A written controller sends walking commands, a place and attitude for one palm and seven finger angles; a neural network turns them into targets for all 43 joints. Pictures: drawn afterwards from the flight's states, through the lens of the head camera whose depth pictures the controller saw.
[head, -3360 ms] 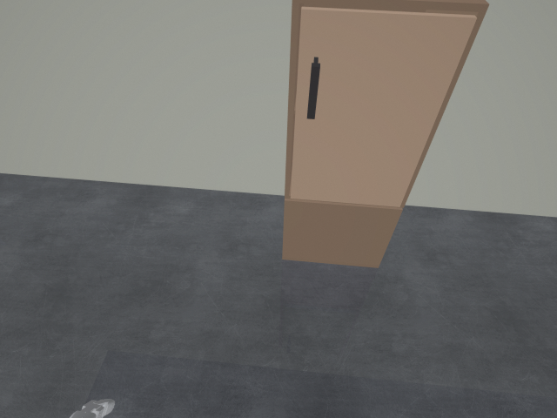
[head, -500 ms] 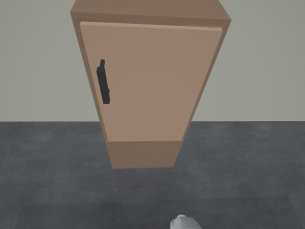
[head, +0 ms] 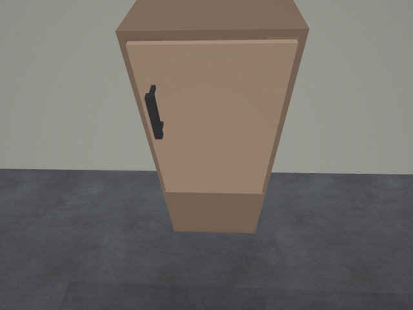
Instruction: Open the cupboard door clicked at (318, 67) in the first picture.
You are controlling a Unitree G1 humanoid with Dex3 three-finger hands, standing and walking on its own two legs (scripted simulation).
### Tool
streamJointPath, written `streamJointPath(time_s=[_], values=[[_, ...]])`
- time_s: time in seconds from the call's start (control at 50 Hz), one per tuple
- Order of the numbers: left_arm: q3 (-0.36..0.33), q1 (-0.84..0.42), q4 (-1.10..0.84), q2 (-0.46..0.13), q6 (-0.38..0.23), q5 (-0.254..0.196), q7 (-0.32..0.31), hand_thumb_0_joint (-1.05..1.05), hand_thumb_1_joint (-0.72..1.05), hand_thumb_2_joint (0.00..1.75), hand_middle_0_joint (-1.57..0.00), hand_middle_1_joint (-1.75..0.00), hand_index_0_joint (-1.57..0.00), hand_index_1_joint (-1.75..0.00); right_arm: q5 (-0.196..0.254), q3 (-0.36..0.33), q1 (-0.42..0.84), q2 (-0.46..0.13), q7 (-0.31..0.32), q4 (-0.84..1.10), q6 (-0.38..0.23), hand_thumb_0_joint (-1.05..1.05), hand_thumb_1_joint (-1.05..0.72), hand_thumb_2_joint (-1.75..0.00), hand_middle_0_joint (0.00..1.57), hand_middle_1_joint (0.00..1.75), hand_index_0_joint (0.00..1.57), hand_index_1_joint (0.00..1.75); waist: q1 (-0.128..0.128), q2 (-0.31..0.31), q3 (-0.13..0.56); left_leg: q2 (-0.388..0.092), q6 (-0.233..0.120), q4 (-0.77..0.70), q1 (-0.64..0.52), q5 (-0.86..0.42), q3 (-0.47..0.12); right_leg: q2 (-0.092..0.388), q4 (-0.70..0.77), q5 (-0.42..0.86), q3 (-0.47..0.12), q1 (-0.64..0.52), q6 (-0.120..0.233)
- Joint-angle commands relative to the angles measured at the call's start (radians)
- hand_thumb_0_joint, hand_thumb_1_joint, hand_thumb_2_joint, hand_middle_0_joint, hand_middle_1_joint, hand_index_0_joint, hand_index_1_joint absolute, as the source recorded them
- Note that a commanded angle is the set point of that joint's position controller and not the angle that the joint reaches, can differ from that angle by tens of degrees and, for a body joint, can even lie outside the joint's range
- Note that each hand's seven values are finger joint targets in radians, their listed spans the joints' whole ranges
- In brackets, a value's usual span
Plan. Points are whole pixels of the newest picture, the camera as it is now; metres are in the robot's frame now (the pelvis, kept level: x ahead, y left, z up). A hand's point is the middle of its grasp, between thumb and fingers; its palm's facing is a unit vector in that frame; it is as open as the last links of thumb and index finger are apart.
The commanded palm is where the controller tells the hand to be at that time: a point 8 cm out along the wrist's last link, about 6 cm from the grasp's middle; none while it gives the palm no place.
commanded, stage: come to a stop and stand still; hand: left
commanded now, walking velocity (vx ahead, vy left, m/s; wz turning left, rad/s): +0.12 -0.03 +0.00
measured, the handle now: (156, 112) +0.56 +0.19 +0.06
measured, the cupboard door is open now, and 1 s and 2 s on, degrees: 0 0 0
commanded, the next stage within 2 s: look again from close up in 0.98 s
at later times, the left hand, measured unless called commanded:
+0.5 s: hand out of the picture +0.00 +0.22 -0.18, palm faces -0.03 -0.99 -0.13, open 7.3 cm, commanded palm none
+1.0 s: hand out of the picture +0.07 +0.18 -0.17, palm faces +0.06 -0.98 -0.21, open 7.1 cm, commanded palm none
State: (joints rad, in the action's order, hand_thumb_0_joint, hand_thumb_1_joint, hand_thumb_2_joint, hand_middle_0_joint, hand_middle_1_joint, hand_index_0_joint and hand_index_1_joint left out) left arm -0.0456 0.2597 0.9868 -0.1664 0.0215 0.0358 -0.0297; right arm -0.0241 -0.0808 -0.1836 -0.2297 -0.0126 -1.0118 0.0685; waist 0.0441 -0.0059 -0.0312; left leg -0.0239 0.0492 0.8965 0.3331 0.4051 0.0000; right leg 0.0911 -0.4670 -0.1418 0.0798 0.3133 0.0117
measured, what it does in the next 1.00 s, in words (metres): steps on the spot: left foot, then right foot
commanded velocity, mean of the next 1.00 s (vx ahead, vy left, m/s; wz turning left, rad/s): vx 0.03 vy -0.03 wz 0.00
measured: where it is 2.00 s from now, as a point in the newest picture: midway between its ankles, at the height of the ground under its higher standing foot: outside the picture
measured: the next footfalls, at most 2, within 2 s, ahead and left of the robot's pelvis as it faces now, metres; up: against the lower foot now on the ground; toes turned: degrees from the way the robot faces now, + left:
left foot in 0.10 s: +0.02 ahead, +0.14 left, +0.00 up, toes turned +2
right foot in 0.62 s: +0.04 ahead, -0.10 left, +0.00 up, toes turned -4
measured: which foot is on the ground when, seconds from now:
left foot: up 0.00-0.08, down 0.10-1.00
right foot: down 0.00-0.10, up 0.12-0.60, down 0.62-1.00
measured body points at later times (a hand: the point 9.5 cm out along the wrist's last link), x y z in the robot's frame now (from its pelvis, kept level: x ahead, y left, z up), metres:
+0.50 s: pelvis +0.00 +0.04 +0.01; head +0.02 +0.08 +0.45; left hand +0.01 +0.27 -0.17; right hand -0.10 -0.15 -0.13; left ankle -0.05 +0.14 -0.74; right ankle -0.02 -0.10 -0.69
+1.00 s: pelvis +0.01 +0.01 +0.00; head +0.01 +0.00 +0.45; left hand +0.07 +0.24 -0.16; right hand +0.03 -0.22 -0.16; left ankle -0.02 +0.14 -0.74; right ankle +0.00 -0.10 -0.74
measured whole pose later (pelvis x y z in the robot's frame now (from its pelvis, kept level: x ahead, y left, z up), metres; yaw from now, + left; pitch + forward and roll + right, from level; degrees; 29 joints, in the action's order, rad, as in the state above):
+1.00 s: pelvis +0.01 +0.01 +0.00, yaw -1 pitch -1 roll +0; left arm -0.04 0.19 1.08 -0.15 0.00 0.01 -0.04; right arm -0.02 -0.04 -0.25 -0.16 0.04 -1.11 0.01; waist 0.00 -0.01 -0.02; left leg -0.06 0.03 0.48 0.14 0.31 0.06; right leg 0.02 -0.48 -0.28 0.10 0.19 0.02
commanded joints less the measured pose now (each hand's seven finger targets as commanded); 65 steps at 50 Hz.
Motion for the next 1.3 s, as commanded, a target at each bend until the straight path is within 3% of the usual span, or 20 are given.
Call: streamJointPath(time_s=[0.0, 0.04, 0.06, 0.08, 0.1, 0.12, 0.16, 0.26, 0.42, 0.56, 0.62, 0.66, 0.74, 0.86, 1.04, 1.06, 1.08, 1.14, 1.22, 1.28], values=[[-0.056, 0.016, -0.039, -0.218, -0.010, 0.007, -0.005, 0.00, 0.90, 0.90, -0.20, -0.30, -0.20, -0.30, 0.008, 0.016, -0.112, -0.009, 0.005, 0.028, -0.037, 0.00, -0.90, -0.90, 0.20, 0.30, 0.20, 0.30, -0.021, 0.235, 0.032, 0.022, -0.033, -0.270, -0.103, 0.039, 0.071, 0.176, 0.299, -0.357, -0.277, -0.004, 0.103], [-0.048, -0.011, -0.026, -0.197, -0.002, -0.004, -0.003, 0.00, 0.90, 0.90, -0.20, -0.30, -0.20, -0.30, 0.011, 0.025, -0.231, 0.006, 0.015, -0.018, -0.050, 0.00, -0.90, -0.90, 0.20, 0.30, 0.20, 0.30, -0.077, 0.191, 0.044, 0.041, -0.046, -0.486, -0.314, -0.084, 0.099, 0.109, 0.247, -0.421, -0.207, 0.120, 0.041], [-0.036, -0.012, -0.023, -0.158, 0.001, -0.014, 0.001, 0.00, 0.90, 0.90, -0.20, -0.30, -0.20, -0.30, 0.008, 0.026, -0.273, -0.024, 0.023, -0.033, -0.063, 0.00, -0.90, -0.90, 0.20, 0.30, 0.20, 0.30, -0.095, 0.053, 0.034, -0.005, -0.048, -0.577, -0.347, -0.059, 0.037, 0.055, 0.130, -0.419, -0.150, 0.167, 0.011], [-0.021, 0.008, -0.028, -0.087, 0.006, -0.025, 0.006, 0.00, 0.90, 0.90, -0.20, -0.30, -0.20, -0.30, -0.006, 0.014, -0.264, -0.087, 0.029, -0.027, -0.071, 0.00, -0.90, -0.90, 0.20, 0.30, 0.20, 0.30, -0.091, -0.214, -0.020, -0.191, -0.099, -0.738, -0.250, 0.224, -0.251, -0.050, -0.101, -0.385, -0.063, 0.246, -0.029], [-0.016, -0.011, -0.038, -0.057, 0.010, -0.022, 0.005, 0.00, 0.90, 0.90, -0.20, -0.30, -0.20, -0.30, -0.007, 0.009, -0.189, -0.144, 0.038, 0.011, -0.063, 0.00, -0.90, -0.90, 0.20, 0.30, 0.20, 0.30, -0.082, -0.303, -0.133, -0.328, -0.144, -0.860, -0.048, 0.388, -0.402, -0.081, -0.247, -0.328, -0.046, 0.267, -0.034], [-0.020, -0.011, -0.041, -0.073, 0.007, -0.014, 0.011, 0.00, 0.90, 0.90, -0.20, -0.30, -0.20, -0.30, -0.010, 0.019, -0.131, -0.140, 0.044, 0.037, -0.064, 0.00, -0.90, -0.90, 0.20, 0.30, 0.20, 0.30, -0.052, -0.176, -0.187, -0.361, -0.175, -0.882, 0.064, 0.373, -0.406, -0.048, -0.321, -0.271, -0.106, 0.224, -0.025], [-0.028, 0.059, 0.028, -0.078, 0.014, 0.001, 0.021, 0.00, 0.90, 0.90, -0.20, -0.30, -0.20, -0.30, -0.005, 0.040, -0.081, -0.080, 0.054, 0.016, -0.079, 0.00, -0.90, -0.90, 0.20, 0.30, 0.20, 0.30, -0.016, -0.168, -0.173, -0.244, -0.095, -0.849, 0.039, 0.224, -0.273, -0.077, -0.434, -0.174, -0.129, 0.197, -0.032], [-0.030, 0.099, 0.064, -0.084, 0.009, -0.002, 0.031, 0.00, 0.90, 0.90, -0.20, -0.30, -0.20, -0.30, 0.006, 0.042, -0.226, -0.049, 0.078, -0.039, -0.102, 0.00, -0.90, -0.90, 0.20, 0.30, 0.20, 0.30, -0.046, -0.125, -0.097, -0.220, -0.075, -0.736, -0.222, -0.253, -0.135, -0.079, -0.537, -0.089, -0.125, 0.295, -0.057], [-0.014, -0.008, 0.030, -0.038, 0.017, -0.015, 0.029, 0.00, 0.90, 0.90, -0.20, -0.30, -0.20, -0.30, -0.004, 0.041, -0.338, -0.015, 0.099, -0.110, -0.104, 0.00, -0.90, -0.90, 0.20, 0.30, 0.20, 0.30, -0.087, -0.153, -0.055, -0.270, -0.203, -0.601, -0.325, -0.756, -0.120, -0.040, -0.412, -0.204, -0.078, 0.242, -0.057], [-0.003, 0.002, 0.066, -0.013, -0.014, -0.029, 0.016, 0.00, 0.90, 0.90, -0.20, -0.30, -0.20, -0.30, 0.002, 0.033, -0.309, -0.008, 0.082, -0.146, -0.093, 0.00, -0.90, -0.90, 0.20, 0.30, 0.20, 0.30, -0.056, -0.158, -0.002, -0.200, -0.149, -0.494, -0.216, -0.654, -0.087, -0.067, 0.046, -0.049, -0.004, -0.099, -0.025], [-0.008, 0.079, 0.119, -0.111, -0.043, -0.030, -0.006, 0.00, 0.90, 0.90, -0.20, -0.30, -0.20, -0.30, 0.021, 0.060, -0.313, 0.102, 0.065, -0.132, -0.094, 0.00, -0.90, -0.90, 0.20, 0.30, 0.20, 0.30, -0.043, 0.105, 0.071, -0.070, -0.031, -0.406, 0.039, -0.097, 0.034, 0.194, 0.089, 0.415, -0.218, -0.401, 0.062], [-0.009, 0.073, 0.121, -0.118, -0.047, -0.027, -0.009, 0.00, 0.90, 0.90, -0.20, -0.30, -0.20, -0.30, 0.012, 0.055, -0.287, 0.095, 0.066, -0.131, -0.078, 0.00, -0.90, -0.90, 0.20, 0.30, 0.20, 0.30, -0.037, 0.222, 0.062, -0.064, -0.028, -0.357, -0.028, 0.024, 0.050, 0.189, 0.113, 0.457, -0.204, -0.307, 0.108], [0.008, 0.011, 0.106, -0.077, -0.042, -0.031, -0.018, 0.00, 0.90, 0.90, -0.20, -0.30, -0.20, -0.30, 0.017, 0.052, -0.284, 0.084, 0.065, -0.155, -0.071, 0.00, -0.90, -0.90, 0.20, 0.30, 0.20, 0.30, -0.055, 0.115, -0.001, -0.076, -0.028, -0.426, -0.087, -0.144, 0.045, 0.146, 0.073, 0.529, -0.140, -0.232, 0.092], [-0.013, -0.024, 0.068, -0.101, -0.027, -0.024, -0.021, 0.00, 0.90, 0.90, -0.20, -0.30, -0.20, -0.30, 0.011, 0.041, -0.225, 0.060, 0.056, -0.129, -0.051, 0.00, -0.90, -0.90, 0.20, 0.30, 0.20, 0.30, -0.044, 0.033, -0.100, -0.070, -0.026, -0.447, -0.134, -0.228, 0.058, 0.112, 0.139, 0.116, -0.156, -0.069, 0.061], [-0.002, -0.017, 0.064, -0.086, -0.026, -0.021, -0.011, 0.00, 0.90, 0.90, -0.20, -0.30, -0.20, -0.30, 0.010, 0.041, -0.147, -0.001, 0.051, -0.082, -0.072, 0.00, -0.90, -0.90, 0.20, 0.30, 0.20, 0.30, -0.043, 0.011, 0.001, -0.107, -0.055, -0.505, -0.216, -0.387, 0.021, 0.050, 0.079, 0.142, -0.091, -0.105, 0.017], [0.005, 0.144, 0.112, -0.128, -0.052, -0.020, -0.052, 0.00, 0.90, 0.90, -0.20, -0.30, -0.20, -0.30, 0.018, 0.039, -0.008, -0.055, 0.040, 0.019, -0.087, 0.00, -0.90, -0.90, 0.20, 0.30, 0.20, 0.30, 0.014, 0.019, -0.036, -0.088, -0.025, -0.245, -0.083, -0.301, 0.076, 0.125, 0.054, 0.622, -0.197, -0.138, -0.002], [-0.001, 0.101, 0.061, -0.195, -0.071, -0.014, -0.041, 0.00, 0.90, 0.90, -0.20, -0.30, -0.20, -0.30, 0.019, 0.045, -0.066, 0.010, 0.030, 0.055, -0.073, 0.00, -0.90, -0.90, 0.20, 0.30, 0.20, 0.30, -0.040, 0.081, 0.041, -0.044, -0.040, -0.254, -0.014, 0.028, 0.041, 0.204, 0.078, 0.506, -0.258, -0.196, 0.071], [0.011, 0.003, 0.026, -0.153, -0.058, -0.015, -0.020, 0.00, 0.90, 0.90, -0.20, -0.30, -0.20, -0.30, 0.011, 0.053, -0.170, 0.000, 0.019, 0.029, -0.077, 0.00, -0.90, -0.90, 0.20, 0.30, 0.20, 0.30, -0.086, -0.035, 0.052, -0.049, -0.054, -0.443, -0.161, -0.132, 0.023, 0.078, 0.019, -0.007, -0.120, -0.060, 0.061], [0.033, 0.040, 0.035, -0.084, -0.028, -0.013, -0.008, 0.00, 0.90, 0.90, -0.20, -0.30, -0.20, -0.30, 0.004, 0.056, -0.110, -0.062, 0.031, 0.061, -0.092, 0.00, -0.90, -0.90, 0.20, 0.30, 0.20, 0.30, -0.036, -0.192, -0.059, -0.147, -0.120, -0.582, -0.022, -0.245, -0.093, -0.035, -0.067, -0.196, -0.020, -0.074, 0.004], [0.042, 0.070, 0.060, -0.071, -0.027, -0.017, -0.001, 0.00, 0.90, 0.90, -0.20, -0.30, -0.20, -0.30, 0.007, 0.063, -0.120, -0.062, 0.038, 0.059, -0.095, 0.00, -0.90, -0.90, 0.20, 0.30, 0.20, 0.30, -0.032, -0.051, -0.075, -0.128, -0.121, -0.592, -0.037, -0.194, -0.089, -0.026, -0.039, -0.146, -0.043, -0.074, 0.008]])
